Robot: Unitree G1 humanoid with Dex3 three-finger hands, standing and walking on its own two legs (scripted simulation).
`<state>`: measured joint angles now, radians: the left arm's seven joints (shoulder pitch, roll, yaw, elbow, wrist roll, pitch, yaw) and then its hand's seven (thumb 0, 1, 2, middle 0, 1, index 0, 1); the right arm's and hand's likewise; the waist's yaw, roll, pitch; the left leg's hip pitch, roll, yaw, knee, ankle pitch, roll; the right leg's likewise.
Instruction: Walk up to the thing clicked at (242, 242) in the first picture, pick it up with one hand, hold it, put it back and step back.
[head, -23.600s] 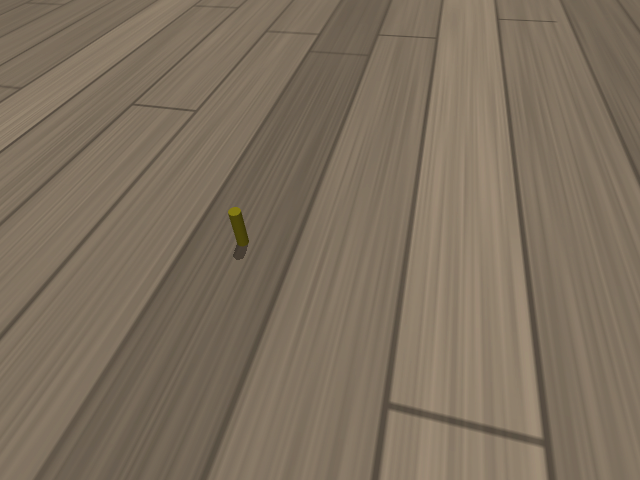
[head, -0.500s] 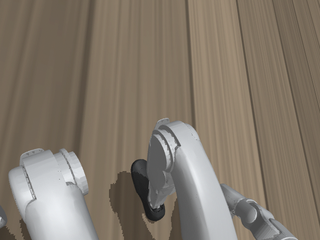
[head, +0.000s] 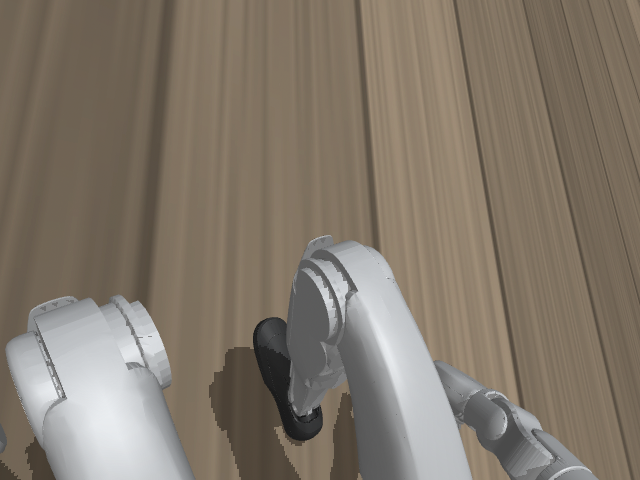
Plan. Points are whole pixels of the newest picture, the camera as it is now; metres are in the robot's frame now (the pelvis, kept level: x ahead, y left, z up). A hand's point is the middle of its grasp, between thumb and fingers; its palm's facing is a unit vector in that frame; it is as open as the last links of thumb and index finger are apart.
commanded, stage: open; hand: left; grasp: from the side
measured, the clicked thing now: out of the picture +0.44 +0.32 -0.19
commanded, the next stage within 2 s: withdraw in 0.28 s
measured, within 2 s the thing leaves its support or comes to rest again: rests again in 0.18 s
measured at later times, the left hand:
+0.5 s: hand out of the picture +0.44 +0.31 -0.16, palm faces +0.48 -0.88 +0.03, open 16.7 cm
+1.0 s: hand out of the picture +0.38 +0.39 -0.07, palm faces +0.41 -0.90 -0.15, open 17.6 cm
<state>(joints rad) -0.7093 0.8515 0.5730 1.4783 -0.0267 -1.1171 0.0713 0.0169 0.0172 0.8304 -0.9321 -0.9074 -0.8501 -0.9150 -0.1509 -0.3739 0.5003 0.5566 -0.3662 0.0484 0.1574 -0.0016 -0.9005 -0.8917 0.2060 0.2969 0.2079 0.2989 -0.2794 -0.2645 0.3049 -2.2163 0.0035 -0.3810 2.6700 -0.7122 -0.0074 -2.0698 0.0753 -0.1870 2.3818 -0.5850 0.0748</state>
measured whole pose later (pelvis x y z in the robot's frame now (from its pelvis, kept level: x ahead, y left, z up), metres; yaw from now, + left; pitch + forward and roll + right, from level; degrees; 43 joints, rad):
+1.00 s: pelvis +0.00 +0.00 +0.04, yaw +4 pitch +22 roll -16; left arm -0.62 0.77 0.51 1.15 0.02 -0.65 -0.13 -0.02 -0.60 0.07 -0.06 -0.05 -0.06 -0.06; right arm -0.01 -0.31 0.24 0.59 -0.15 0.11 0.11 0.00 -0.91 -0.91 0.21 0.30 0.21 0.30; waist -0.16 -0.12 0.03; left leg -2.24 0.01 -0.24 2.51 -0.69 0.03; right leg -2.09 0.01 -0.11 2.30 -0.62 0.04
